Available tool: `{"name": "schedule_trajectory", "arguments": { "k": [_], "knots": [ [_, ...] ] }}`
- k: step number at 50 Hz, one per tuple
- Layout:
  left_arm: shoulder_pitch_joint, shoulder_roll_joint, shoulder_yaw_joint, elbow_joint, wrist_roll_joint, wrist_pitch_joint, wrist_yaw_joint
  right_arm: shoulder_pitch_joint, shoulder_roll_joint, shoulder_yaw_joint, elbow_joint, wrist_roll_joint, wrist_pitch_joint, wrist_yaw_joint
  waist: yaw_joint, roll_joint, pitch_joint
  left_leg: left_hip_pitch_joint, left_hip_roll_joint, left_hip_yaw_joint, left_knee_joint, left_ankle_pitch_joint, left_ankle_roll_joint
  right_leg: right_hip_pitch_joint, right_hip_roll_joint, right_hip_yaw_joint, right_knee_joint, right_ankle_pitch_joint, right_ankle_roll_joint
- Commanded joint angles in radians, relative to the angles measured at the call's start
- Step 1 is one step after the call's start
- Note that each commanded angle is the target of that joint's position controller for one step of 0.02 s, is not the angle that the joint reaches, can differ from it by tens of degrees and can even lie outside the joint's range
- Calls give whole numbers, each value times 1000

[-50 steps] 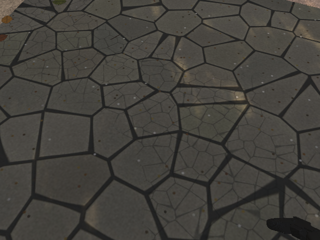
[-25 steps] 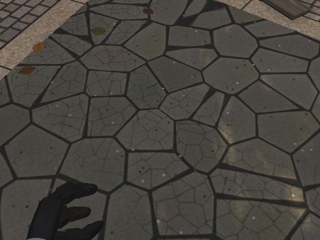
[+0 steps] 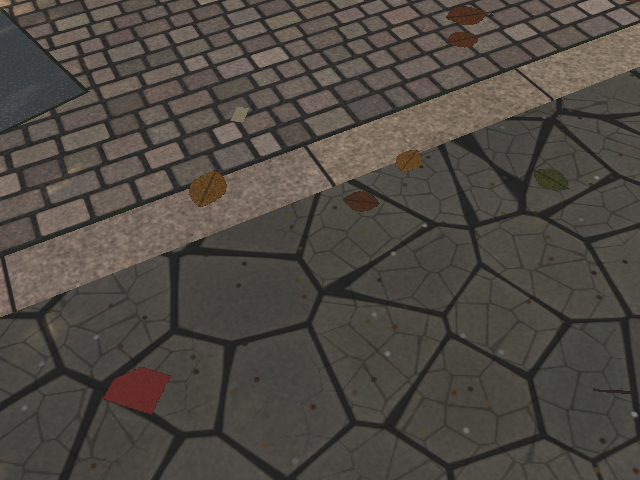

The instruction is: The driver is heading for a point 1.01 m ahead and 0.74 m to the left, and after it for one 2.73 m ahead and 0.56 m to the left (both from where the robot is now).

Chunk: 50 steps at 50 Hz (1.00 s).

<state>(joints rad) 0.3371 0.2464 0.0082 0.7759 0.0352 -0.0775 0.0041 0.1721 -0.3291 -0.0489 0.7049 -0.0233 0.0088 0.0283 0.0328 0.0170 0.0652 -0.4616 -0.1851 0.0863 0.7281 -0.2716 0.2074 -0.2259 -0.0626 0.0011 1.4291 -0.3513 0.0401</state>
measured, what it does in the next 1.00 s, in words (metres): walks ahead, turning left: right foot, then left foot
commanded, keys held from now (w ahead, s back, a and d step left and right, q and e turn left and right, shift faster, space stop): w+q+shift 0.20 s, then w+shift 0.50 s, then w+q+shift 0.30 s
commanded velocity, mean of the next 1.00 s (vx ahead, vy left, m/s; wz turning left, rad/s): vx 1.00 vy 0.00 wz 0.56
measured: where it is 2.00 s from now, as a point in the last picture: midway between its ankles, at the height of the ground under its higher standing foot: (190, 153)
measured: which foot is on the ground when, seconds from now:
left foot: down 0.00-0.30, up 0.32-0.74, down 0.76-1.00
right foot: up 0.00-0.30, down 0.32-0.78, up 0.80-1.00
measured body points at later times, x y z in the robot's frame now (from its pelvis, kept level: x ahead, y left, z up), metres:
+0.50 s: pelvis +0.45 -0.05 +0.04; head +0.47 -0.05 +0.49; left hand +0.38 +0.23 -0.08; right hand +0.69 -0.26 -0.06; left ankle +0.37 +0.04 -0.61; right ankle +0.47 -0.17 -0.70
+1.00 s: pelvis +0.88 +0.15 +0.04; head +0.90 +0.15 +0.49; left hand +0.93 +0.46 -0.04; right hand +0.99 -0.13 -0.09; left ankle +0.80 +0.16 -0.70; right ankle +1.06 +0.05 -0.64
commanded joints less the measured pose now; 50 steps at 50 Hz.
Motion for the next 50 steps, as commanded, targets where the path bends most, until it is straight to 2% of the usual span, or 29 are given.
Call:
{"name": "schedule_trajectory", "arguments": {
  "k": [1, 2, 4, 8, 10, 12, 13, 14, 15, 16, 17, 18, 19, 20, 23, 27, 31, 33, 35, 37, 38, 39, 40, 41, 43, 44, 46, 48, 50],
  "knots": [
    [-90, 177, 26, -171, 24, -31, 6, 165, -195, -69, -8, 3, -32, -38, -39, -111, -54, 446, 339, -683, -482, 59, 193, -539, -49, 89, -51, -50, 2],
    [-51, 176, 25, -158, 39, -5, 5, 135, -168, -56, -10, 4, -46, -40, 7, -114, -31, 327, 305, -617, -490, 107, 185, -465, -62, 89, -114, -75, 16],
    [-87, 154, 21, -176, 41, 28, 1, 130, -146, -46, -7, 12, -69, -30, 24, -95, -3, 157, 249, -540, -520, 124, 176, -384, -81, 66, -274, -98, 40],
    [-300, 91, -6, -259, 0, 26, -22, 120, -159, -61, -8, 15, -87, -15, -32, -21, 31, -12, 153, -460, -563, 148, 92, -187, -44, 26, -661, 332, 39],
    [-319, 110, -1, -258, -16, 23, -25, 150, -174, -69, 1, 23, -89, -8, -63, 6, -3, 54, 170, -478, -533, 248, 57, -104, -8, 23, -765, 433, 22],
    [-312, 139, 9, -250, -13, 18, -22, 200, -172, -71, 21, 24, -87, -13, -80, 23, -26, 210, 207, -493, -470, 362, 26, -93, 4, 23, -851, 420, -1],
    [-274, 160, 19, -235, -8, 15, -16, 217, -180, -71, 31, 21, -86, -18, -66, 22, -54, 289, 220, -494, -398, 497, 8, -62, 26, 14, -872, 362, -14],
    [-172, 190, 37, -204, -3, 10, -7, 225, -201, -72, 41, 13, -85, -19, -15, 4, -122, 350, 220, -473, -255, 665, -13, 30, 64, -9, -878, 257, -32],
    [1, 217, 55, -160, 1, 6, 6, 202, -212, -71, 48, 6, -85, -16, 91, -22, -206, 321, 192, -422, -28, 731, -37, 207, 70, -38, -878, 186, -47],
    [205, 277, 78, -124, 18, 0, 27, 173, -136, -47, 32, 0, -97, -16, 182, -83, -307, 160, 146, -362, 313, 558, -58, 426, -73, 123, -873, -64, -76],
    [207, 389, 102, -105, 48, -2, 21, 310, 22, -8, -14, 40, -103, -13, 58, -445, -413, -153, 0, -260, 623, -186, -104, 618, -352, 744, -1112, -410, -188],
    [106, 304, 97, -116, 23, 6, 6, 254, -39, 3, 1, 11, -97, -24, 47, -318, -306, -296, 77, -250, 695, -136, -81, 523, -352, 929, -1208, -542, -212],
    [26, 225, 84, -123, 13, 7, -1, 156, -81, -6, -3, -2, -89, -19, 40, -153, -178, -310, 136, -233, 665, -39, -84, 397, -313, 741, -1189, -463, -209],
    [6, 188, 77, -103, 13, 5, -8, 94, -84, -3, -11, -13, -86, -7, 33, -52, -118, -282, 166, -223, 608, 6, -89, 294, -262, 590, -1179, -297, -201],
    [60, 123, 53, -19, 7, -17, -12, 33, -31, 14, -45, -21, -67, 23, -9, -104, -43, -252, 192, -246, 498, -12, -104, 158, -170, 363, -1216, -78, -174],
    [100, 147, 54, 29, -17, -42, -19, -125, -25, 34, -118, -26, -63, 35, -21, -85, 36, -342, 193, -208, 308, 101, -130, 116, -156, 190, -1323, 153, -194],
    [133, 165, 51, 66, -31, -52, -26, -271, 1, 62, -164, -15, -74, 61, -9, -68, 69, -91, 203, -27, -26, 313, -111, 25, -117, 9, -1455, 462, -175],
    [157, 195, 54, 92, -31, -52, -26, -276, -9, 61, -156, -15, -74, 54, -21, -69, 62, -33, 187, 3, -91, 323, -82, 127, -131, -35, -1426, 720, -172],
    [182, 243, 60, 111, -27, -41, -13, -214, -41, 49, -132, -26, -73, 32, -63, -124, -25, 68, 117, 41, -112, 208, -55, 262, -152, -70, -1240, 1191, -159],
    [143, 276, 66, 110, -13, -10, 9, 119, -102, 16, -20, -21, -68, 6, -223, -154, -208, 387, 59, 42, -153, 111, -12, 262, -157, -126, -808, 1353, -132],
    [125, 253, 60, 90, -7, -4, 14, 293, -156, -11, 34, -26, -64, -11, -284, -123, -289, 634, 134, -61, -141, 24, 15, 76, -125, -133, -492, 1123, -120],
    [181, 107, 32, 39, -10, -10, -5, 304, -238, -40, 41, -36, -57, -27, -172, 140, -365, 885, 396, -506, -178, -222, 97, -291, 15, -128, -96, 195, -87],
    [156, 159, 40, -3, -16, -25, -9, 301, -243, -50, 34, -5, -50, -23, -161, 188, -468, 950, 492, -945, -380, -274, 181, -482, 105, 15, 77, -91, -86],
    [21, 174, 40, -42, -16, -34, -4, 238, -206, -51, 47, -2, -52, -24, -151, 83, -272, 850, 446, -811, -429, -161, 160, -600, 33, 68, 39, 21, -96],
    [-42, 141, 22, -61, 4, -40, -7, 200, -141, -46, 76, 7, -65, -28, -75, -30, -86, 539, 369, -623, -469, 32, 126, -515, -30, 61, -131, 45, -79],
    [-37, 133, 19, -71, 23, -26, -10, 183, -112, -36, 86, 8, -71, -34, -26, -33, -54, 422, 327, -570, -487, 60, 120, -453, -42, 65, -192, 16, -61],
    [-59, 122, 18, -88, 40, 7, -20, 187, -87, -27, 97, 16, -85, -34, 11, -7, -19, 302, 293, -533, -530, 47, 134, -414, -55, 60, -299, -66, -24],
    [-202, 108, 9, -152, 33, 19, -29, 194, -101, -33, 96, 20, -97, -31, -5, 5, 54, 180, 273, -509, -605, 46, 140, -418, -65, 28, -457, 15, 9],
    [-321, 93, -4, -198, 14, 14, -41, 173, -114, -44, 83, 17, -106, -23, -22, 13, 82, 65, 217, -451, -636, 109, 99, -294, -43, 6, -660, 251, 23]
  ]
}}
Keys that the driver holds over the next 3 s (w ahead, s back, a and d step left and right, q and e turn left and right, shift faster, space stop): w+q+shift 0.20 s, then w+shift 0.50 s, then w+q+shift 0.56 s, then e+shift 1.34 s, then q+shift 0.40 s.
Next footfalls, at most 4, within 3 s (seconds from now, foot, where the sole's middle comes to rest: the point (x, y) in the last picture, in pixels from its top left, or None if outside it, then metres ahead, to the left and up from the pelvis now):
0.32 right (436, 453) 0.51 -0.16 -0.74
0.76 left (281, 313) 0.83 0.17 -0.74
1.16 right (279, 173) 1.30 0.21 -0.74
1.52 left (151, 163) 1.34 0.59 -0.74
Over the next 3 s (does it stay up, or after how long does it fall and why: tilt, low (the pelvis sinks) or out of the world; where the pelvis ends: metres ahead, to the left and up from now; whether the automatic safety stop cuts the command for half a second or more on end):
stays up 1.36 0.48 0.04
